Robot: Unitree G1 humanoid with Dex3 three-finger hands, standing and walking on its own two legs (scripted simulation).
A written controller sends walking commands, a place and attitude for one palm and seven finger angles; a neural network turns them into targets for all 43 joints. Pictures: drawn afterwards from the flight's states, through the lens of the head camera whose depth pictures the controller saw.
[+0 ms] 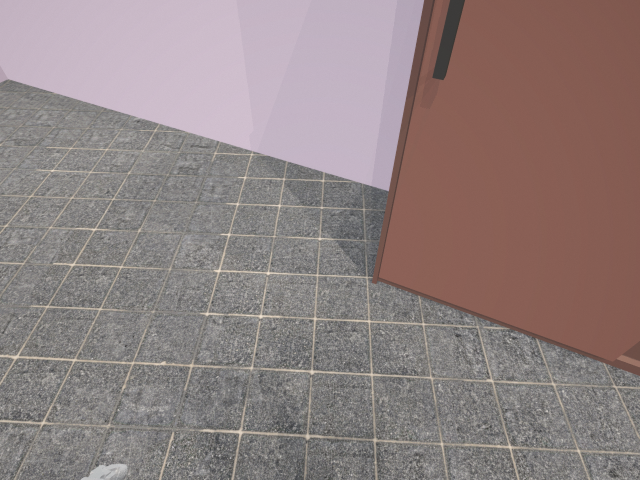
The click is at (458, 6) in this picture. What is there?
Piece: wardrobe's sliding door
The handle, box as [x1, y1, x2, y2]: [432, 0, 464, 79]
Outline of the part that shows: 464,0 450,0 432,77 443,79 445,75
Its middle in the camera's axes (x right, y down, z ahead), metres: +0.27 -0.48 +0.73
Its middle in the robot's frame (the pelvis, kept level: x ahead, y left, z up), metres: +0.91 -0.22 +0.26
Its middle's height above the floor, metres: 1.03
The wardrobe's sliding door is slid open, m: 0.00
